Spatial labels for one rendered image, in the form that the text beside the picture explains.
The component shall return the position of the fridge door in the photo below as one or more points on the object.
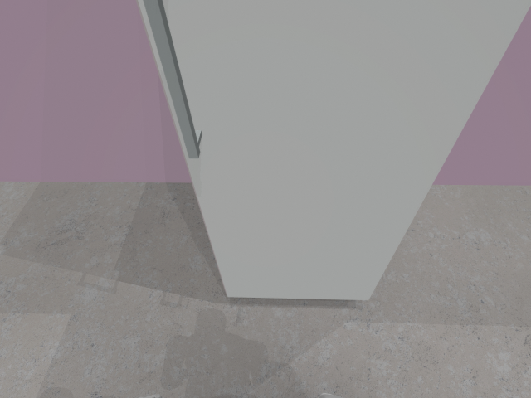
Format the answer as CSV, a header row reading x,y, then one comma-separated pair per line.
x,y
324,124

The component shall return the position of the handle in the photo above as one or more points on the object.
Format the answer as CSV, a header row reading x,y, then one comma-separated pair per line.
x,y
164,43

